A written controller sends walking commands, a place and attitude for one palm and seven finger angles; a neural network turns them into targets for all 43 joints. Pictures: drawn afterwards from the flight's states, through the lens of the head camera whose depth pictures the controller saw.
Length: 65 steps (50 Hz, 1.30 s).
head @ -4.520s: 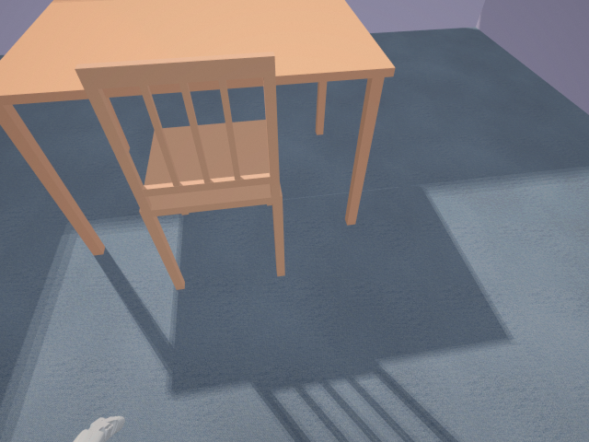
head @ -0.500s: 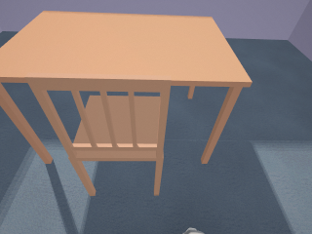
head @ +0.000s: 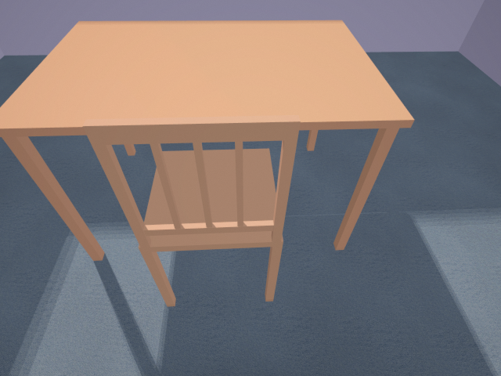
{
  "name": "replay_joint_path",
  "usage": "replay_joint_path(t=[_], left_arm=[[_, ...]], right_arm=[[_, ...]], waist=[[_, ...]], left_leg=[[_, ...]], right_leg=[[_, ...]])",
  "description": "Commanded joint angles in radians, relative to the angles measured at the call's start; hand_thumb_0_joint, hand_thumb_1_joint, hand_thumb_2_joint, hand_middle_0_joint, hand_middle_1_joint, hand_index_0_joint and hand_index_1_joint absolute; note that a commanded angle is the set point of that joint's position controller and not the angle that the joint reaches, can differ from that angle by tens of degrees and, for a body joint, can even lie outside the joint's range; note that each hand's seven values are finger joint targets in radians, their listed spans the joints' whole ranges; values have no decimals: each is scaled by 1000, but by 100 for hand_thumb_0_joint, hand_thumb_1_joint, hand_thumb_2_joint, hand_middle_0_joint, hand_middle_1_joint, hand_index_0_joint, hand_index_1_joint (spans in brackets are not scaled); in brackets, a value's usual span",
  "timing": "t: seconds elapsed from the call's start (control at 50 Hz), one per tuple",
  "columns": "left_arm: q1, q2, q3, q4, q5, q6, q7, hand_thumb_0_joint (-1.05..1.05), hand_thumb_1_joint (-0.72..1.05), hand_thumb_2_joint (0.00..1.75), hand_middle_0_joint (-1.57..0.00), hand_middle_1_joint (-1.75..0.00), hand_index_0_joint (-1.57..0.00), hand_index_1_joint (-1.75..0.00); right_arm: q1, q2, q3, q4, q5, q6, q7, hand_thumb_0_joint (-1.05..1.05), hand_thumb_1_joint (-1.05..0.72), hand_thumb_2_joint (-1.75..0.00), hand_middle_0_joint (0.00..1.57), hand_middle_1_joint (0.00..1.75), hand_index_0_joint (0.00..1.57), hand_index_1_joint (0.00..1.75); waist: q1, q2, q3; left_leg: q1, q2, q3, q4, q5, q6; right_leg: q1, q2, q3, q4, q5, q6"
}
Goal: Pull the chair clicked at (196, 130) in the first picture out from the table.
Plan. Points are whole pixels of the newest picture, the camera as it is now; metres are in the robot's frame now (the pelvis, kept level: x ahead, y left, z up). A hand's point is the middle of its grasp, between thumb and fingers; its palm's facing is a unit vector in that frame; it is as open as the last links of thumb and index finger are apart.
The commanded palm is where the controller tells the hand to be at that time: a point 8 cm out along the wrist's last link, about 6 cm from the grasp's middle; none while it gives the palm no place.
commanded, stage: come to a stop and stand still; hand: left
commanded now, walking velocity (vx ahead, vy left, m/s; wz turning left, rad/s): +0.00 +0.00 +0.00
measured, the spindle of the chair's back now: (204, 188) +0.54 +0.15 -0.08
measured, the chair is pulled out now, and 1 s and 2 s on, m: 0.00 0.00 0.00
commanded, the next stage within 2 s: look again from close up in 0.22 s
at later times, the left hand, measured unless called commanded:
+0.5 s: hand out of the picture -0.03 +0.16 -0.17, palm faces +0.03 -0.98 -0.18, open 7.4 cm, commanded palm none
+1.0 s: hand out of the picture +0.04 +0.13 -0.17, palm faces +0.01 -0.98 -0.18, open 7.4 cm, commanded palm none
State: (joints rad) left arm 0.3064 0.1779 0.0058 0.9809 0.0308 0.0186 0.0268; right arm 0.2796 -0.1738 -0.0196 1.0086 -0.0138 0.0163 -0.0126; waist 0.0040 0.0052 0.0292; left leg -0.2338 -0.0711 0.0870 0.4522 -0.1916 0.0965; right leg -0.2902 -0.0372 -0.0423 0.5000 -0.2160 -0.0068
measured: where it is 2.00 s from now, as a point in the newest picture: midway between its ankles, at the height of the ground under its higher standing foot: outside the picture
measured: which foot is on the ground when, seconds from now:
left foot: down 0.00-1.00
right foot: down 0.00-1.00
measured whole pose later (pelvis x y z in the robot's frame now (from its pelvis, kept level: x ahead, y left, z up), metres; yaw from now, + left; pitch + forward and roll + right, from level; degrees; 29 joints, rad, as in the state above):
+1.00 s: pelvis +0.05 -0.03 +0.01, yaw -1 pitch -1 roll +1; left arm 0.33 0.12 -0.01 1.11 0.02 -0.03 0.05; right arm 0.28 -0.13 0.01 1.17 0.00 -0.02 -0.03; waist 0.00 0.01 0.02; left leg -0.13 -0.04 0.08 0.37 -0.23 0.05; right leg -0.19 0.00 -0.04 0.42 -0.21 -0.02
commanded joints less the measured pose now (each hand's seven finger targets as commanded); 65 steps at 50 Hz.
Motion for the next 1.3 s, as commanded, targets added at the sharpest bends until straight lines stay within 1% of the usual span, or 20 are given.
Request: replay_joint_path(t=[0.0, 0.1, 0.16, 0.22, 0.36, 0.44, 0.48, 0.54, 0.58, 0.66, 0.74, 0.84, 0.86, 0.92, 0.96, 0.98, 1.04, 1.14, 1.24, 1.28], left_arm=[[74, 78, 14, -8, -2, -16, 9, 0, 90, 90, -20, -30, -20, -30], [82, 72, 12, 26, -1, -18, 11, 0, 90, 90, -20, -30, -20, -30], [88, 66, 10, 44, 0, -22, 12, 0, 90, 90, -20, -30, -20, -30], [102, 52, 6, 62, -3, -28, 13, 0, 90, 90, -20, -30, -20, -30], [123, 41, 1, 93, -4, -37, 16, 0, 90, 90, -20, -30, -20, -30], [130, 28, -3, 105, -9, -45, 19, 0, 90, 90, -20, -30, -20, -30], [133, 26, -4, 110, -10, -46, 19, 0, 90, 90, -20, -30, -20, -30], [136, 21, -7, 117, -14, -54, 21, 0, 90, 90, -20, -30, -20, -30], [129, 23, -9, 119, -15, -55, 23, 0, 90, 90, -20, -30, -20, -30], [130, 24, -11, 122, -16, -54, 25, 0, 90, 90, -20, -30, -20, -30], [126, 18, -10, 125, -18, -55, 26, 0, 90, 90, -20, -30, -20, -30], [117, 19, -10, 125, -20, -56, 28, 0, 90, 90, -20, -30, -20, -30], [116, 22, -11, 123, -19, -55, 28, 0, 90, 90, -20, -30, -20, -30], [118, 21, -11, 123, -21, -56, 28, 0, 90, 90, -20, -30, -20, -30], [114, 26, -11, 122, -20, -55, 27, 0, 90, 90, -20, -30, -20, -30], [113, 23, -11, 120, -20, -55, 27, 0, 90, 90, -20, -30, -20, -30], [116, 22, -11, 121, -22, -58, 27, 0, 90, 90, -20, -30, -20, -30], [117, 22, -10, 124, -22, -58, 27, 0, 90, 90, -20, -30, -20, -30], [124, 18, -11, 130, -22, -58, 27, 0, 90, 90, -20, -30, -20, -30], [124, 17, -11, 130, -21, -58, 27, 0, 90, 90, -20, -30, -20, -30]], right_arm=[[-18, -132, -23, -42, -2, -28, -8, 0, -90, -90, 20, 30, 20, 30], [-3, -125, -21, -2, -1, -25, -7, 0, -90, -90, 20, 30, 20, 30], [10, -115, -20, 19, 1, -24, -7, 0, -90, -90, 20, 30, 20, 30], [27, -110, -19, 37, 1, -26, -7, 0, -90, -90, 20, 30, 20, 30], [41, -90, -15, 66, 5, -23, -5, 0, -90, -90, 20, 30, 20, 30], [59, -73, -7, 80, 5, -30, -8, 0, -90, -90, 20, 30, 20, 30], [58, -67, -5, 87, 6, -31, -9, 0, -90, -90, 20, 30, 20, 30], [63, -55, 2, 97, 9, -38, -10, 0, -90, -90, 20, 30, 20, 30], [62, -50, 6, 105, 9, -40, -12, 0, -90, -90, 20, 30, 20, 30], [59, -44, 11, 116, 11, -40, -13, 0, -90, -90, 20, 30, 20, 30], [66, -37, 15, 127, 8, -42, -16, 0, -90, -90, 20, 30, 20, 30], [68, -34, 18, 136, 8, -45, -18, 0, -90, -90, 20, 30, 20, 30], [63, -33, 18, 137, 10, -43, -17, 0, -90, -90, 20, 30, 20, 30], [67, -31, 20, 142, 8, -42, -19, 0, -90, -90, 20, 30, 20, 30], [68, -29, 20, 141, 10, -39, -18, 0, -90, -90, 20, 30, 20, 30], [70, -32, 21, 142, 9, -39, -18, 0, -90, -90, 20, 30, 20, 30], [74, -31, 21, 145, 8, -41, -19, 0, -90, -90, 20, 30, 20, 30], [78, -32, 24, 150, 9, -44, -21, 0, -90, -90, 20, 30, 20, 30], [81, -32, 26, 152, 9, -45, -23, 0, -90, -90, 20, 30, 20, 30], [82, -31, 26, 153, 10, -45, -24, 0, -90, -90, 20, 30, 20, 30]], waist=[[14, 33, 26], [10, 47, 66], [7, 17, 84], [0, 17, 68], [-5, -23, 95], [-14, -11, 65], [-13, -15, 60], [-15, -28, 27], [-15, -35, 28], [-11, -32, 52], [-8, -17, 43], [-5, -27, 30], [-3, -26, 50], [-4, -14, 52], [-3, -38, 64], [-5, -29, 65], [-6, -25, 40], [-4, -12, 30], [-4, -5, 36], [-4, -26, 47]], left_leg=[[-123, 221, -280, -286, -335, -31], [-144, 215, -272, -306, -373, -41], [-140, 210, -267, -302, -359, -41], [-104, 199, -251, -287, -326, -46], [-84, 182, -225, -256, -302, -44], [-30, 173, -207, -227, -210, -48], [-18, 171, -198, -217, -189, -48], [26, 165, -172, -186, -83, -48], [33, 163, -163, -176, -40, -50], [30, 163, -157, -175, -28, -51], [40, 163, -149, -170, 4, -53], [55, 165, -144, -161, 56, -54], [46, 166, -141, -163, 42, -54], [53, 165, -138, -163, 47, -55], [48, 165, -139, -165, 25, -56], [49, 165, -137, -164, 28, -57], [72, 166, -137, -161, 51, -56], [85, 170, -137, -162, 81, -56], [95, 171, -135, -163, 95, -56], [94, 174, -135, -164, 101, -56]], right_leg=[[79, -27, 32, -36, -41, -10], [80, -34, 36, -54, -48, -8], [72, -37, 43, -69, -39, -9], [59, -45, 57, -84, -35, -10], [8, -58, 86, -124, -80, -13], [6, -66, 100, -131, -35, -17], [6, -70, 103, -138, -33, -18], [27, -80, 112, -141, 34, -22], [35, -81, 114, -139, 57, -23], [37, -79, 114, -147, 55, -23], [58, -79, 116, -145, 80, -25], [87, -81, 118, -144, 127, -26], [80, -80, 118, -152, 115, -26], [84, -82, 120, -156, 121, -29], [79, -80, 119, -168, 99, -27], [80, -82, 122, -169, 100, -28], [93, -81, 123, -165, 124, -29], [109, -80, 117, -162, 154, -29], [111, -80, 117, -163, 165, -31], [108, -80, 114, -163, 172, -30]])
